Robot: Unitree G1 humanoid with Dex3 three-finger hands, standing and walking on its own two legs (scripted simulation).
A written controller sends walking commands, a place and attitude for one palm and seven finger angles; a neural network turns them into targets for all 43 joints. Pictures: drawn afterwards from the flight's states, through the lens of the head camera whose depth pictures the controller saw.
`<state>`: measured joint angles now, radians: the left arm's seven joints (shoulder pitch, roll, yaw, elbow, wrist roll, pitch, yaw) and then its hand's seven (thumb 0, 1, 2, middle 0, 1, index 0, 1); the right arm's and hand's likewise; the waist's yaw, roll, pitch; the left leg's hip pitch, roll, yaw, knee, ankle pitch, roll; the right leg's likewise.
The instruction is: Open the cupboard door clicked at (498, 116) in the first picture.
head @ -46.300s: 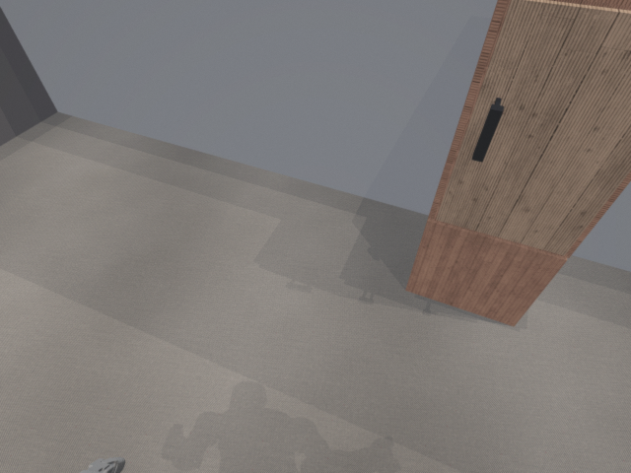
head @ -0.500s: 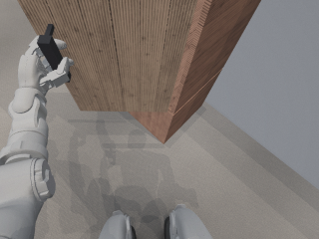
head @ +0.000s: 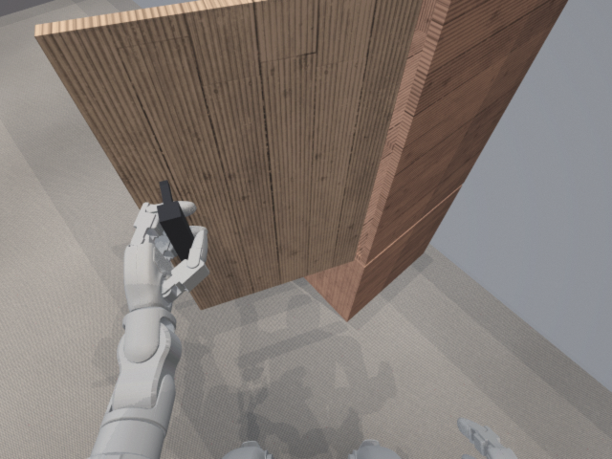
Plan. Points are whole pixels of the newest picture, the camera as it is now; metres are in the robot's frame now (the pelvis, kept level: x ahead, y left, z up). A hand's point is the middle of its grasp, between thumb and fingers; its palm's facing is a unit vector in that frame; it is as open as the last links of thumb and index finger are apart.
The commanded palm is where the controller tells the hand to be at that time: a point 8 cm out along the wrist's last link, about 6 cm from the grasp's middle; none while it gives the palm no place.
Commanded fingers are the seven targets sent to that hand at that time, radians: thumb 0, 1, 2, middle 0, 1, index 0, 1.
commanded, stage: pull the door open along its arc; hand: left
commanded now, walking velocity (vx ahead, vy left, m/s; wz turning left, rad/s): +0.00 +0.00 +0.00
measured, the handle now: (180, 227) +0.40 +0.18 +0.04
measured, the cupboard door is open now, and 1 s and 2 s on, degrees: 69 93 94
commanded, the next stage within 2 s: open thumb and fingers to let go in 0.34 s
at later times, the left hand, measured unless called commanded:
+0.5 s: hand (271, 334) +0.26 +0.05 +0.05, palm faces +0.42 -0.91 -0.02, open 6.5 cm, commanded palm +0.21 +0.10 +0.04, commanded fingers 0.00 0.62 0.78 -0.38 -1.32 -0.38 -1.32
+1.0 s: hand (265, 337) +0.26 +0.06 +0.05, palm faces +0.40 -0.92 +0.01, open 13.1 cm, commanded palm +0.21 +0.09 +0.04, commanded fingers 0.00 -0.50 0.30 -0.24 -0.85 -0.24 -0.85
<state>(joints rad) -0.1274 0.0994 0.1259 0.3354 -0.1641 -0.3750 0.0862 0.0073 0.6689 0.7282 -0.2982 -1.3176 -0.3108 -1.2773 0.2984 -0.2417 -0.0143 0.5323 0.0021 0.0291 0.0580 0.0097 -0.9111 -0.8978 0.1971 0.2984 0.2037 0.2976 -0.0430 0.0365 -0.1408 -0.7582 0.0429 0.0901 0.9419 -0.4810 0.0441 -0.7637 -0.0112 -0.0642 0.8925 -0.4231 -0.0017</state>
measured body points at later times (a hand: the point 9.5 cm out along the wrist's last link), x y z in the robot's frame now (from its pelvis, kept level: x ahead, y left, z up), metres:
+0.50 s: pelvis +0.00 -0.05 -0.01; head +0.05 -0.07 +0.44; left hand +0.23 +0.10 +0.05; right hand +0.21 -0.25 -0.10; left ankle -0.02 +0.08 -0.69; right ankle +0.00 -0.12 -0.69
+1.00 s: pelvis -0.02 -0.05 -0.01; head +0.02 -0.07 +0.44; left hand +0.23 +0.10 +0.05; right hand +0.16 -0.27 -0.11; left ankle -0.02 +0.09 -0.69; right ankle +0.00 -0.12 -0.69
